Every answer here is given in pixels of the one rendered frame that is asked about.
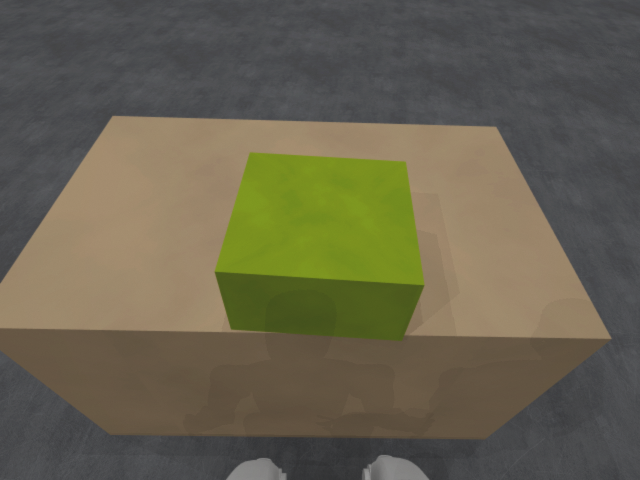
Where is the pedestal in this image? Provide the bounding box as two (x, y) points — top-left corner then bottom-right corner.
(0, 116), (612, 439)

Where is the robot right thigh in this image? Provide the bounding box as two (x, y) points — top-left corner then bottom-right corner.
(362, 457), (429, 480)

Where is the robot left thigh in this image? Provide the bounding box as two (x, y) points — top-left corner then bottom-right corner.
(226, 460), (287, 480)

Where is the carton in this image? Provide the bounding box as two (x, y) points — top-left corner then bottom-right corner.
(215, 152), (424, 341)

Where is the robot thigh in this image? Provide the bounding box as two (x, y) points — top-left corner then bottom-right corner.
(362, 457), (429, 480)
(226, 460), (287, 480)

